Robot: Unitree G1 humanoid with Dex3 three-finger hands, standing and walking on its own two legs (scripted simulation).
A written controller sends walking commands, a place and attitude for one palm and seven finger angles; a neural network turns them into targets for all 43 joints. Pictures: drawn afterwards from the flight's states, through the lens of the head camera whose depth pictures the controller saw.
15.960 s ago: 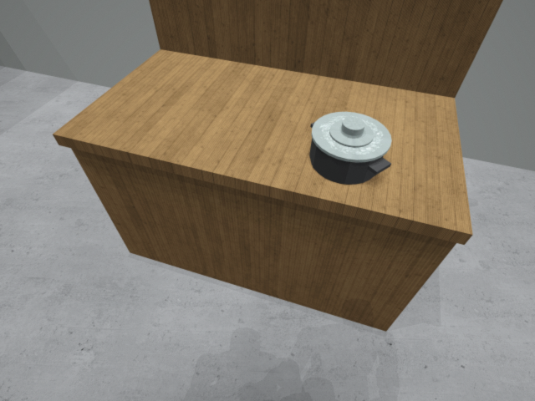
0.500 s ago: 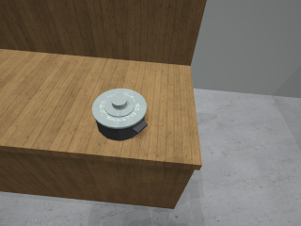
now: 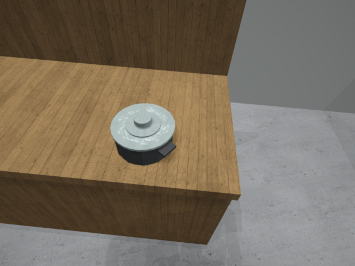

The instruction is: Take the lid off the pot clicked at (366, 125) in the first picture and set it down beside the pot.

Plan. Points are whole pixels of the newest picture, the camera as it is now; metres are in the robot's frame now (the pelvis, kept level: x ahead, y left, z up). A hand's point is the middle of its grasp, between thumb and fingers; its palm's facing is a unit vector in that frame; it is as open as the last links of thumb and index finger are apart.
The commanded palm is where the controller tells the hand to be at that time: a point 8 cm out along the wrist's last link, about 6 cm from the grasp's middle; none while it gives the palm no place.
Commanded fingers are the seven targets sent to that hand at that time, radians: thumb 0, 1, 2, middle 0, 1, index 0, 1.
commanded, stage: lift the closed hand beside the body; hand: left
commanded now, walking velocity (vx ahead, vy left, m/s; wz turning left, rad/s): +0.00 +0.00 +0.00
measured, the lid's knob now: (142, 119) +0.51 +0.14 +0.01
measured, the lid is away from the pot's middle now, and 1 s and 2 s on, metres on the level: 0.00 0.00 0.00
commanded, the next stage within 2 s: raise the hand higher, near the body in 0.58 s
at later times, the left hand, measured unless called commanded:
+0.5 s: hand out of the picture +0.10 +0.18 -0.06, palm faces +0.28 -0.92 -0.28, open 3.3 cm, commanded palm +0.07 +0.23 -0.04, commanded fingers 0.00 0.90 0.90 -1.30 -1.50 -1.30 -1.50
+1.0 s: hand (81, 262) +0.13 +0.20 +0.00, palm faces +0.26 -0.88 -0.39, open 3.1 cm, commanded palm +0.08 +0.23 +0.03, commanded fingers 0.00 0.90 0.90 -1.30 -1.50 -1.30 -1.50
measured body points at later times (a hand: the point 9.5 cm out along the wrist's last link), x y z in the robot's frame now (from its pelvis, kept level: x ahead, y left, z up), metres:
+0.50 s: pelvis -0.01 -0.04 +0.00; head +0.00 -0.03 +0.45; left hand +0.09 +0.23 -0.04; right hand +0.22 -0.25 -0.05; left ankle -0.02 +0.07 -0.74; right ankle -0.01 -0.14 -0.74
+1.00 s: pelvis +0.01 -0.04 +0.00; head +0.02 -0.06 +0.45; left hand +0.11 +0.24 +0.02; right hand +0.20 -0.27 -0.09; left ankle -0.02 +0.07 -0.74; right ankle -0.01 -0.14 -0.74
